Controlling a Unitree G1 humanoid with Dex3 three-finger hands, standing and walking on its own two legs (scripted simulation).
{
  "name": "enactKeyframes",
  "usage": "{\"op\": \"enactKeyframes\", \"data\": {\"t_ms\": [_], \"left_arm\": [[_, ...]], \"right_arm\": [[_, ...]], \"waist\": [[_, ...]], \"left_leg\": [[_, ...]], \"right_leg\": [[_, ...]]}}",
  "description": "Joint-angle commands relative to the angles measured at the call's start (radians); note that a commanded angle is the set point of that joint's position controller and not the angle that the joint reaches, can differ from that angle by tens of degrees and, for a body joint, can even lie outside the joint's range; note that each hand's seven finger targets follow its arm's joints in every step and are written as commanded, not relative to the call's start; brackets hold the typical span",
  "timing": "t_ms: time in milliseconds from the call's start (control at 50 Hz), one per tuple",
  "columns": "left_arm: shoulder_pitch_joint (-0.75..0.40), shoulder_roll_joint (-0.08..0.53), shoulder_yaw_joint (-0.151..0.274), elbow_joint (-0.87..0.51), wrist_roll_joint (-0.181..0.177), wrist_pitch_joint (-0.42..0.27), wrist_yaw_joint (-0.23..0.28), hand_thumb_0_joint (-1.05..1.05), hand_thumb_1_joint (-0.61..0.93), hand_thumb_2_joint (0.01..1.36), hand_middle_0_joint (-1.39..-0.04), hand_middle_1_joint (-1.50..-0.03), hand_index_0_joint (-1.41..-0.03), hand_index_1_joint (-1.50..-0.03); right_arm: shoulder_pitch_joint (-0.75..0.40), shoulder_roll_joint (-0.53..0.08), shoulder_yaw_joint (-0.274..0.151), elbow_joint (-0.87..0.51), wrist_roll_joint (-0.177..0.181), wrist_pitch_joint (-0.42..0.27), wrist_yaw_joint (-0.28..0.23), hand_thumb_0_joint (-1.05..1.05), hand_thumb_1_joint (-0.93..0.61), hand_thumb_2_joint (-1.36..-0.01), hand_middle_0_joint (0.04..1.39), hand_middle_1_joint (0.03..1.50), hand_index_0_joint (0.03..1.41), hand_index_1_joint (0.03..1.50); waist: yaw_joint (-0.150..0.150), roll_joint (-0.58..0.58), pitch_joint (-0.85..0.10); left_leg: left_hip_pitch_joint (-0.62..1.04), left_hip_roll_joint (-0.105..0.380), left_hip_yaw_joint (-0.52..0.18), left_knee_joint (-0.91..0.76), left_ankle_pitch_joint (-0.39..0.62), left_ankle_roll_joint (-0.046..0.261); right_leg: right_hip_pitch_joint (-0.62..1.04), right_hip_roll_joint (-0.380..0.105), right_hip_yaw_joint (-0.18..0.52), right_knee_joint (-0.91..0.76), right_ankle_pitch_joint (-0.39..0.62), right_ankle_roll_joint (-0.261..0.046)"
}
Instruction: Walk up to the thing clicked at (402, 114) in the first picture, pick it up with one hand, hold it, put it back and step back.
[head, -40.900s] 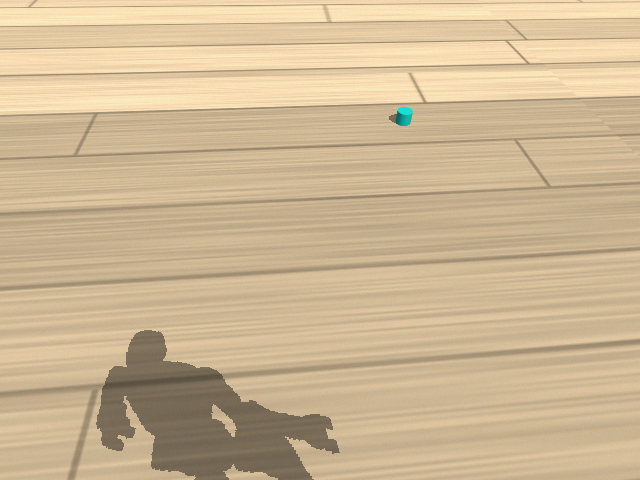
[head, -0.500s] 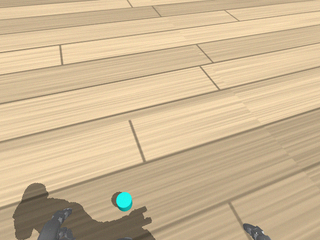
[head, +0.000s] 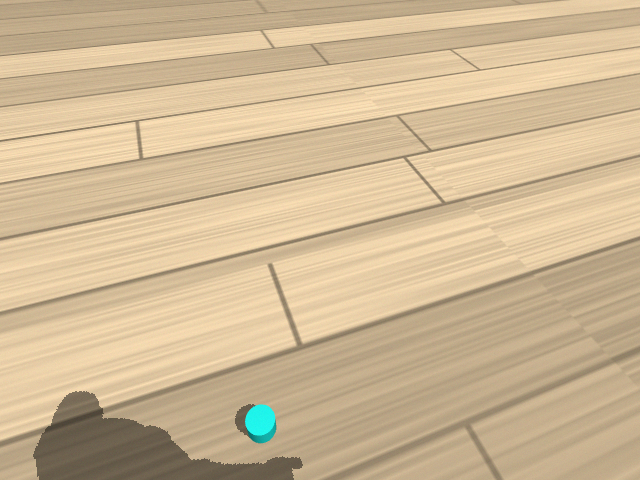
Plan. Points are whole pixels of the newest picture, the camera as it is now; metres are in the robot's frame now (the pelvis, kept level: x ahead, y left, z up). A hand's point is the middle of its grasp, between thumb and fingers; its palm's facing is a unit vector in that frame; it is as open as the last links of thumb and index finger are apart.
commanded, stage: stand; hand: left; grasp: from above
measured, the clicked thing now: (261, 423) +0.43 +0.16 -0.74
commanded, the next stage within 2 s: step back in 1.82 s
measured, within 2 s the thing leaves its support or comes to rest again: neither
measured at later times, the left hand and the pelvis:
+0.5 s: hand out of the picture +0.04 +0.22 -0.16, palm faces +0.02 -0.94 -0.33, open 7.4 cm; pelvis +0.00 -0.02 +0.00, yaw +0 degrees
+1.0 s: hand out of the picture +0.06 +0.22 -0.15, palm faces +0.02 -0.94 -0.33, open 7.4 cm; pelvis +0.00 -0.03 +0.01, yaw +0 degrees
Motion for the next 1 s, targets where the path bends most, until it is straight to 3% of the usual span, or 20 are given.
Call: {"op": "enactKeyframes", "data": {"t_ms": [0,60,140,260,420,500,620,700,740,800,880,980], "left_arm": [[-0.025,0.171,0.032,-0.039,0.000,-0.022,0.010,0.000,0.900,0.900,-0.200,-0.300,-0.200,-0.301],[-0.032,0.182,0.033,-0.029,0.000,-0.026,0.008,0.000,0.900,0.900,-0.200,-0.300,-0.200,-0.301],[-0.045,0.196,0.035,-0.020,-0.005,-0.028,0.006,0.000,0.900,0.900,-0.200,-0.300,-0.200,-0.301],[-0.053,0.199,0.032,-0.009,-0.007,-0.033,0.005,0.000,0.900,0.900,-0.200,-0.300,-0.200,-0.301],[-0.067,0.215,0.034,-0.001,-0.010,-0.030,0.001,0.000,0.900,0.900,-0.200,-0.300,-0.200,-0.301],[-0.071,0.219,0.036,-0.002,-0.014,-0.037,-0.002,0.000,0.900,0.900,-0.200,-0.300,-0.200,-0.301],[-0.079,0.215,0.036,0.002,-0.018,-0.035,-0.003,0.000,0.900,0.900,-0.200,-0.300,-0.200,-0.301],[-0.078,0.214,0.036,0.008,-0.019,-0.035,-0.004,0.000,0.900,0.900,-0.200,-0.300,-0.200,-0.301],[-0.085,0.218,0.035,0.008,-0.017,-0.032,-0.005,0.000,0.900,0.900,-0.200,-0.300,-0.200,-0.301],[-0.096,0.228,0.039,0.000,-0.019,-0.034,-0.008,0.000,0.900,0.900,-0.200,-0.300,-0.200,-0.301],[-0.094,0.225,0.034,0.004,-0.017,-0.034,-0.011,0.000,0.900,0.900,-0.200,-0.300,-0.200,-0.301],[-0.111,0.237,0.035,-0.003,-0.019,-0.038,-0.010,0.000,0.900,0.900,-0.200,-0.300,-0.200,-0.301]], "right_arm": [[-0.047,-0.213,-0.049,-0.047,0.000,-0.017,-0.010,0.000,-0.900,-0.900,0.200,0.300,0.200,0.300],[-0.047,-0.208,-0.047,-0.037,0.001,-0.021,-0.008,0.000,-0.900,-0.900,0.200,0.300,0.200,0.300],[-0.042,-0.214,-0.042,-0.024,0.000,-0.019,-0.006,0.000,-0.900,-0.900,0.200,0.300,0.200,0.300],[-0.051,-0.218,-0.036,-0.016,0.004,-0.020,-0.003,0.000,-0.900,-0.900,0.200,0.300,0.200,0.300],[-0.037,-0.226,-0.029,-0.003,0.005,-0.019,-0.002,0.000,-0.900,-0.900,0.200,0.300,0.200,0.300],[-0.044,-0.231,-0.025,-0.005,0.007,-0.025,-0.002,0.000,-0.900,-0.900,0.200,0.300,0.200,0.300],[-0.046,-0.238,-0.019,0.003,0.007,-0.029,-0.006,0.000,-0.900,-0.900,0.200,0.300,0.200,0.300],[-0.048,-0.242,-0.016,0.008,0.010,-0.028,-0.006,0.000,-0.900,-0.900,0.200,0.300,0.200,0.300],[-0.049,-0.242,-0.015,0.010,0.009,-0.025,-0.006,0.000,-0.900,-0.900,0.200,0.300,0.200,0.300],[-0.052,-0.247,-0.015,0.010,0.009,-0.029,-0.005,0.000,-0.900,-0.900,0.200,0.300,0.200,0.300],[-0.059,-0.251,-0.013,0.011,0.009,-0.030,-0.003,0.000,-0.900,-0.900,0.200,0.300,0.200,0.300],[-0.066,-0.248,-0.012,0.008,0.011,-0.032,-0.002,0.000,-0.900,-0.900,0.200,0.300,0.200,0.300]], "waist": [[-0.011,0.013,-0.006],[-0.015,0.005,-0.019],[-0.017,0.026,-0.001],[-0.019,0.005,-0.022],[-0.026,0.006,-0.002],[-0.025,-0.002,-0.057],[-0.020,-0.005,-0.062],[-0.021,-0.009,-0.047],[-0.023,-0.010,-0.017],[-0.024,0.014,-0.057],[-0.024,0.011,-0.031],[-0.027,-0.005,-0.057]], "left_leg": [[-0.026,0.121,-0.132,-0.147,-0.067,0.006],[-0.008,0.121,-0.127,-0.148,-0.034,0.002],[-0.046,0.124,-0.133,-0.173,-0.094,0.002],[-0.005,0.122,-0.116,-0.143,-0.006,0.004],[-0.026,0.127,-0.117,-0.155,-0.023,-0.002],[0.017,0.131,-0.109,-0.137,0.068,0.003],[0.024,0.140,-0.103,-0.130,0.158,0.004],[0.030,0.143,-0.105,-0.139,0.147,0.001],[0.010,0.139,-0.107,-0.154,0.087,-0.005],[0.030,0.144,-0.102,-0.143,0.105,-0.001],[0.011,0.143,-0.109,-0.160,0.061,-0.005],[0.031,0.148,-0.104,-0.150,0.145,-0.005]], "right_leg": [[-0.040,-0.046,0.053,-0.102,-0.009,-0.050],[-0.044,-0.051,0.058,-0.114,-0.007,-0.051],[-0.033,-0.049,0.057,-0.114,-0.019,-0.049],[-0.035,-0.063,0.073,-0.140,-0.004,-0.054],[-0.042,-0.060,0.073,-0.146,-0.042,-0.059],[-0.016,-0.068,0.078,-0.144,0.046,-0.059],[0.010,-0.070,0.072,-0.137,0.115,-0.058],[-0.004,-0.066,0.067,-0.144,0.097,-0.055],[-0.027,-0.063,0.070,-0.157,0.041,-0.058],[-0.006,-0.069,0.075,-0.146,0.076,-0.061],[-0.025,-0.062,0.070,-0.154,0.041,-0.060],[-0.014,-0.067,0.069,-0.145,0.093,-0.060]]}}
